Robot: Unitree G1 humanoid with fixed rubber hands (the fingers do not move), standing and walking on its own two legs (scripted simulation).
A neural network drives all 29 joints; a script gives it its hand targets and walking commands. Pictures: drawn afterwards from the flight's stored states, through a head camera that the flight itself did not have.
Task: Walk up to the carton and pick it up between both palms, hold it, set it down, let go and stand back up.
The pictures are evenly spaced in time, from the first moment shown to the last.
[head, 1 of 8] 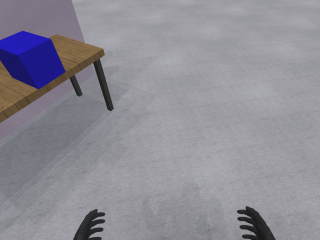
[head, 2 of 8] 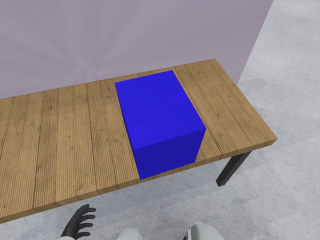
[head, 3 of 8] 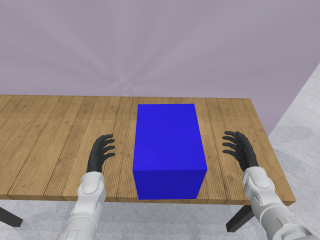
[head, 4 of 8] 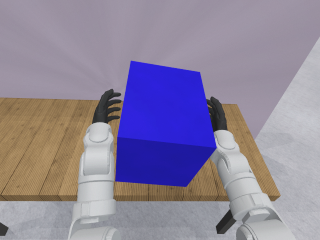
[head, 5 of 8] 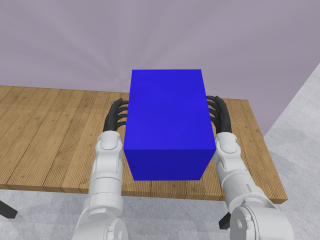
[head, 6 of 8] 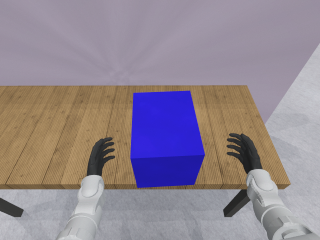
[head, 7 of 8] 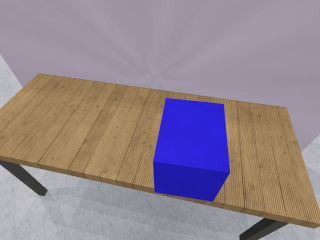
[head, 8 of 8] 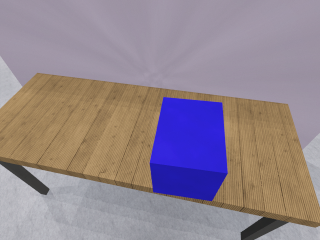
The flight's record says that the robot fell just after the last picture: no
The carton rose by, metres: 0.24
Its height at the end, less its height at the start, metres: +0.00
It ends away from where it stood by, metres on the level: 0.00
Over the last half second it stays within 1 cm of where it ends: yes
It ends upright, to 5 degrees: yes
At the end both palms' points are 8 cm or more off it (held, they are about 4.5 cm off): yes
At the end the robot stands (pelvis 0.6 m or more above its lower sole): yes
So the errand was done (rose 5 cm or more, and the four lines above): yes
